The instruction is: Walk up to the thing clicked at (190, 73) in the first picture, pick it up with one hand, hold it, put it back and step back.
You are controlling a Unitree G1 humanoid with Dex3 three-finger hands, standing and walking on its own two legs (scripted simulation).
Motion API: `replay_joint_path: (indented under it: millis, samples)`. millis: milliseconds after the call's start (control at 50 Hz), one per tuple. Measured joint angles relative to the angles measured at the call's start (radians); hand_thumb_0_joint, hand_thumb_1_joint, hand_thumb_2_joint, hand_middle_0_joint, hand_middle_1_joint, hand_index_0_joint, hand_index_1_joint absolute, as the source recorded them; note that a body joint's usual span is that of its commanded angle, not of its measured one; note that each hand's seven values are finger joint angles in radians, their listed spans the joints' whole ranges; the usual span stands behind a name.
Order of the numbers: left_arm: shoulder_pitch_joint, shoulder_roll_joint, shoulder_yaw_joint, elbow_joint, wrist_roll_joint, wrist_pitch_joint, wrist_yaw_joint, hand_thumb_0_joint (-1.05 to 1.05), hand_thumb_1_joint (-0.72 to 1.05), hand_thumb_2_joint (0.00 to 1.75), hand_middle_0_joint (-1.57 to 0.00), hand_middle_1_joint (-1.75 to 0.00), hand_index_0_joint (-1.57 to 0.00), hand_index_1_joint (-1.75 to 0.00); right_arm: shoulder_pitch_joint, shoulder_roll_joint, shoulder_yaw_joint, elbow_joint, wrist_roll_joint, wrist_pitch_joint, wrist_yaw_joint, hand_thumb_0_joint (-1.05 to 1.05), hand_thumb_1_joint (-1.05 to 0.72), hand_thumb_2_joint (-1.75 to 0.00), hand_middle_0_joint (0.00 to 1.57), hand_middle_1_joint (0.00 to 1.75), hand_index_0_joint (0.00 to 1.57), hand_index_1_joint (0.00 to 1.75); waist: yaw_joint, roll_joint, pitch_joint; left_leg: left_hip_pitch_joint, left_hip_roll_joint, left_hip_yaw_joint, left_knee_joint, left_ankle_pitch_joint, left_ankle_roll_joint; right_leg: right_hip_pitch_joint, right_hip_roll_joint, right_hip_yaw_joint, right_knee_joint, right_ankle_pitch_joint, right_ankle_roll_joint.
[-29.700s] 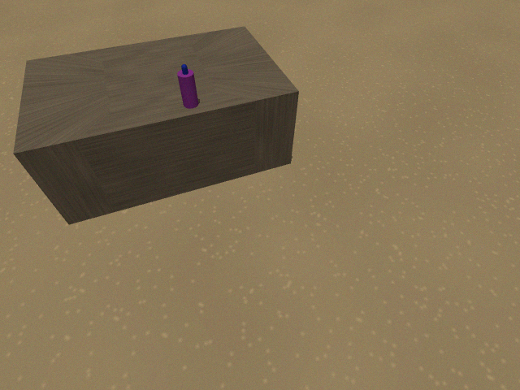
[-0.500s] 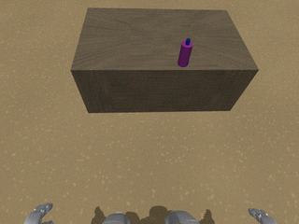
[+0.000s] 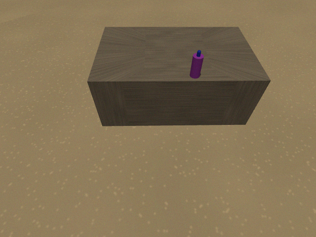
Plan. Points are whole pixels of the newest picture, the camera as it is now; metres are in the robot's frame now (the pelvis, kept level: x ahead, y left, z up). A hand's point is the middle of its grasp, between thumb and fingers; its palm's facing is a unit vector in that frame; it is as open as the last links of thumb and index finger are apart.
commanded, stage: step back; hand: right
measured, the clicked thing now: (196, 63) +1.08 -0.22 -0.22
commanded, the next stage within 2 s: stand in 0.90 s
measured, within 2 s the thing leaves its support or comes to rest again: neither
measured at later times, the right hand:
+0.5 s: hand out of the picture +0.14 -0.24 -0.14, palm faces -0.05 +0.92 -0.38, open 7.4 cm
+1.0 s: hand (251, 236) +0.16 -0.24 -0.13, palm faces +0.01 +0.94 -0.34, open 7.4 cm
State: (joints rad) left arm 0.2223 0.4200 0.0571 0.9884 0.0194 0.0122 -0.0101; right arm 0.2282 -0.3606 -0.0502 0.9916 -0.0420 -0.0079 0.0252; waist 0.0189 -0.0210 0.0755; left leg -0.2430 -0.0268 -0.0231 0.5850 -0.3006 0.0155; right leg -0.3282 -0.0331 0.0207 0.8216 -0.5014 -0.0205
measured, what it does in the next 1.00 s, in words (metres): shifts its weight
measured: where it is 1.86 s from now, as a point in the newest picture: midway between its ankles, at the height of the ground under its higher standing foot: outside the picture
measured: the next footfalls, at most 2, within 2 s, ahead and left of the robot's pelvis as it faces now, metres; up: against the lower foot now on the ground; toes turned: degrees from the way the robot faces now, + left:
none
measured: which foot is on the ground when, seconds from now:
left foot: down 0.00-1.00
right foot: down 0.00-1.00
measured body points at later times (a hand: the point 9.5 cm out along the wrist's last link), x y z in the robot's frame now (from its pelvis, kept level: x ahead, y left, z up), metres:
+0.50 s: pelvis +0.04 +0.02 +0.00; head +0.06 +0.03 +0.45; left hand +0.11 +0.33 -0.13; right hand +0.14 -0.29 -0.12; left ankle +0.08 +0.14 -0.73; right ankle +0.03 -0.12 -0.73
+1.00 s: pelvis +0.05 +0.01 +0.02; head +0.07 +0.02 +0.47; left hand +0.15 +0.31 -0.11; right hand +0.16 -0.29 -0.11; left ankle +0.08 +0.14 -0.73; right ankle +0.03 -0.12 -0.73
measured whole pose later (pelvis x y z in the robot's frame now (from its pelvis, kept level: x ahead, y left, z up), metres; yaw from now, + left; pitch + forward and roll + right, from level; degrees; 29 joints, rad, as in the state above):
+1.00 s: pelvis +0.05 +0.01 +0.02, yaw -1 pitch -3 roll +0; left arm 0.09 0.35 0.01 1.10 0.00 -0.01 -0.01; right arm 0.03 -0.34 -0.02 1.13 -0.01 -0.01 0.01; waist 0.00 -0.01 0.07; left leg -0.16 0.03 0.04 0.38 -0.17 -0.01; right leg -0.10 -0.02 0.02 0.37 -0.24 0.02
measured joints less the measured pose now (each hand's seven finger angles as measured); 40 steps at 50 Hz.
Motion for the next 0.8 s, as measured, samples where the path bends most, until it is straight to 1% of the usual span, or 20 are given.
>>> replay_joint_path:
  millis: [60, 80, 100, 120, 160, 200, 240, 300, 320, 340, 360, 380, 440, 460, 480, 500, 520, 560, 640, 800]
  samples:
    - [-0.007, 0.000, 0.002, 0.006, -0.002, -0.016, -0.005, 0.01, 0.90, 0.90, -0.20, -0.30, -0.20, -0.30, 0.001, 0.009, 0.005, -0.002, 0.001, -0.005, 0.000, 0.01, -0.90, -0.89, 0.21, 0.30, 0.21, 0.30, -0.012, 0.006, -0.003, 0.008, 0.019, -0.004, -0.010, 0.005, -0.014, 0.025, 0.008, -0.025, -0.089, 0.022, -0.003]
    - [-0.011, -0.003, 0.003, 0.007, -0.002, -0.023, -0.005, 0.01, 0.90, 0.90, -0.20, -0.30, -0.20, -0.30, 0.000, 0.007, 0.006, -0.002, 0.003, 0.000, 0.000, 0.01, -0.90, -0.89, 0.21, 0.30, 0.21, 0.30, -0.013, 0.011, -0.004, 0.006, 0.026, -0.007, 0.001, -0.002, -0.020, 0.050, 0.013, -0.034, -0.158, 0.058, -0.005]
    - [-0.018, -0.010, 0.004, 0.009, 0.000, -0.031, -0.003, 0.01, 0.90, 0.90, -0.20, -0.30, -0.20, -0.30, -0.003, 0.003, 0.007, -0.002, 0.007, 0.006, -0.001, 0.01, -0.90, -0.89, 0.21, 0.30, 0.21, 0.30, -0.014, 0.024, -0.002, 0.000, 0.038, -0.012, 0.023, -0.015, -0.027, 0.069, 0.024, -0.042, -0.208, 0.141, -0.002]
    - [-0.023, -0.019, 0.006, 0.008, 0.004, -0.038, -0.001, 0.01, 0.90, 0.90, -0.20, -0.30, -0.20, -0.30, -0.004, -0.003, 0.007, -0.002, 0.011, 0.013, -0.004, 0.01, -0.90, -0.89, 0.21, 0.30, 0.21, 0.30, -0.016, 0.042, 0.000, -0.009, 0.050, -0.025, 0.055, -0.034, -0.023, 0.081, 0.037, -0.055, -0.228, 0.206, 0.001]
    - [-0.028, -0.031, 0.005, 0.004, 0.014, -0.051, 0.000, 0.01, 0.90, 0.90, -0.20, -0.30, -0.20, -0.30, -0.005, -0.005, 0.005, 0.007, 0.012, 0.025, -0.012, 0.01, -0.90, -0.89, 0.21, 0.30, 0.21, 0.30, -0.011, 0.049, -0.010, -0.050, 0.031, -0.056, 0.159, -0.142, -0.011, 0.081, 0.039, -0.066, -0.217, 0.202, -0.001]
    - [-0.032, -0.045, 0.002, -0.002, 0.013, -0.056, 0.000, 0.01, 0.90, 0.90, -0.20, -0.30, -0.20, -0.30, -0.008, -0.012, 0.002, 0.012, 0.011, 0.026, -0.014, 0.01, -0.90, -0.89, 0.21, 0.30, 0.21, 0.30, -0.002, 0.046, -0.010, -0.092, 0.011, -0.055, 0.254, -0.171, -0.009, 0.091, 0.027, -0.066, -0.220, 0.189, -0.007]
    - [-0.034, -0.058, -0.003, -0.006, 0.012, -0.060, 0.001, 0.00, 0.90, 0.90, -0.20, -0.30, -0.20, -0.30, -0.012, -0.025, -0.003, 0.014, 0.012, 0.018, -0.013, 0.01, -0.90, -0.89, 0.21, 0.30, 0.21, 0.30, 0.004, 0.051, -0.005, -0.117, 0.016, -0.048, 0.268, -0.155, -0.010, 0.105, 0.019, -0.069, -0.236, 0.191, 0.001]
    - [-0.037, -0.059, -0.012, -0.007, 0.009, -0.056, -0.002, 0.00, 0.90, 0.90, -0.20, -0.30, -0.21, -0.30, -0.021, -0.037, -0.006, 0.017, 0.011, 0.007, -0.009, 0.01, -0.90, -0.89, 0.21, 0.30, 0.21, 0.30, 0.007, 0.046, 0.001, -0.108, 0.041, -0.017, 0.155, -0.121, -0.015, 0.114, 0.004, -0.071, -0.232, 0.179, 0.020]
    - [-0.039, -0.057, -0.015, -0.006, 0.007, -0.051, -0.003, 0.00, 0.90, 0.90, -0.20, -0.30, -0.21, -0.30, -0.026, -0.039, -0.007, 0.020, 0.011, 0.003, -0.009, 0.01, -0.90, -0.89, 0.21, 0.30, 0.21, 0.30, 0.006, 0.042, 0.003, -0.089, 0.046, -0.005, 0.090, -0.085, -0.015, 0.112, -0.003, -0.071, -0.218, 0.168, 0.027]
    - [-0.042, -0.052, -0.017, -0.005, 0.004, -0.045, -0.003, 0.00, 0.90, 0.90, -0.20, -0.30, -0.21, -0.30, -0.033, -0.038, -0.008, 0.023, 0.011, 0.000, -0.011, 0.01, -0.90, -0.89, 0.21, 0.30, 0.21, 0.30, 0.005, 0.033, 0.008, -0.070, 0.043, 0.004, 0.036, 0.006, -0.018, 0.108, -0.012, -0.068, -0.195, 0.153, 0.034]
    - [-0.047, -0.047, -0.019, -0.001, 0.001, -0.037, -0.001, 0.00, 0.90, 0.90, -0.20, -0.30, -0.21, -0.30, -0.044, -0.032, -0.009, 0.029, 0.009, -0.003, -0.015, 0.01, -0.90, -0.89, 0.21, 0.30, 0.21, 0.30, 0.006, 0.016, 0.017, -0.057, 0.032, 0.017, 0.019, 0.070, -0.019, 0.105, -0.026, -0.057, -0.172, 0.138, 0.041]
    - [-0.051, -0.043, -0.021, 0.004, -0.006, -0.027, 0.001, 0.00, 0.90, 0.90, -0.20, -0.30, -0.21, -0.30, -0.053, -0.024, -0.007, 0.032, 0.007, -0.005, -0.020, 0.01, -0.90, -0.89, 0.21, 0.30, 0.21, 0.30, 0.009, 0.002, 0.019, -0.054, 0.025, 0.029, 0.021, 0.068, -0.018, 0.098, -0.033, -0.042, -0.155, 0.130, 0.036]
    - [-0.064, -0.035, -0.024, 0.022, -0.017, -0.008, 0.005, 0.01, 0.90, 0.90, -0.20, -0.30, -0.20, -0.30, -0.080, -0.004, 0.009, 0.034, 0.007, -0.008, -0.019, 0.01, -0.90, -0.89, 0.21, 0.30, 0.21, 0.30, 0.007, -0.007, 0.012, -0.058, 0.034, 0.038, 0.027, 0.039, -0.011, 0.086, -0.008, -0.015, -0.135, 0.047, 0.010]
    - [-0.068, -0.031, -0.024, 0.026, -0.018, -0.007, 0.006, 0.01, 0.90, 0.90, -0.20, -0.30, -0.20, -0.30, -0.089, 0.004, 0.014, 0.034, 0.007, -0.008, -0.019, 0.01, -0.90, -0.89, 0.21, 0.30, 0.21, 0.30, 0.008, -0.010, 0.012, -0.056, 0.038, 0.041, 0.023, 0.036, -0.011, 0.091, -0.003, -0.015, -0.154, 0.055, 0.003]
    - [-0.073, -0.028, -0.024, 0.031, -0.018, -0.010, 0.007, 0.01, 0.90, 0.90, -0.20, -0.30, -0.20, -0.30, -0.099, 0.010, 0.019, 0.034, 0.008, -0.009, -0.020, 0.01, -0.90, -0.89, 0.21, 0.30, 0.21, 0.30, 0.008, -0.011, 0.012, -0.056, 0.042, 0.043, 0.021, 0.035, -0.013, 0.101, 0.001, -0.016, -0.189, 0.103, 0.002]
    - [-0.078, -0.029, -0.024, 0.037, -0.018, -0.015, 0.008, 0.01, 0.90, 0.90, -0.20, -0.30, -0.20, -0.30, -0.110, 0.014, 0.023, 0.036, 0.011, -0.009, -0.020, 0.01, -0.90, -0.89, 0.21, 0.30, 0.21, 0.30, 0.008, -0.007, 0.016, -0.054, 0.046, 0.042, 0.022, 0.033, -0.015, 0.111, 0.005, -0.019, -0.220, 0.167, 0.013]
    - [-0.082, -0.031, -0.024, 0.042, -0.017, -0.020, 0.010, 0.01, 0.90, 0.90, -0.20, -0.30, -0.20, -0.30, -0.123, 0.017, 0.025, 0.039, 0.016, -0.008, -0.021, 0.01, -0.90, -0.89, 0.21, 0.30, 0.21, 0.30, 0.007, 0.000, 0.018, -0.052, 0.053, 0.039, 0.020, 0.033, -0.018, 0.121, 0.011, -0.021, -0.237, 0.181, 0.027]
    - [-0.085, -0.034, -0.027, 0.050, -0.016, -0.025, 0.007, 0.01, 0.90, 0.90, -0.20, -0.30, -0.20, -0.30, -0.143, 0.026, 0.030, 0.045, 0.023, -0.004, -0.024, 0.01, -0.90, -0.89, 0.21, 0.30, 0.21, 0.30, 0.005, 0.007, 0.013, -0.041, 0.059, 0.039, 0.002, 0.038, -0.022, 0.134, 0.016, -0.021, -0.262, 0.181, 0.040]
    - [-0.099, -0.042, -0.034, 0.069, -0.016, -0.025, 0.006, 0.01, 0.90, 0.90, -0.20, -0.30, -0.20, -0.30, -0.177, 0.036, 0.035, 0.065, 0.023, -0.004, -0.023, 0.01, -0.90, -0.89, 0.21, 0.30, 0.21, 0.30, 0.006, 0.012, 0.002, -0.011, 0.057, 0.046, -0.050, 0.058, -0.024, 0.156, 0.013, -0.016, -0.301, 0.191, 0.041]
    - [-0.128, -0.060, -0.038, 0.088, -0.012, -0.030, 0.006, 0.00, 0.90, 0.90, -0.20, -0.30, -0.20, -0.30, -0.223, 0.029, 0.034, 0.105, 0.023, -0.003, -0.022, 0.00, -0.90, -0.89, 0.21, 0.30, 0.21, 0.30, 0.005, 0.028, -0.002, 0.032, 0.060, 0.053, -0.126, 0.092, -0.028, 0.194, 0.017, -0.010, -0.376, 0.228, 0.039]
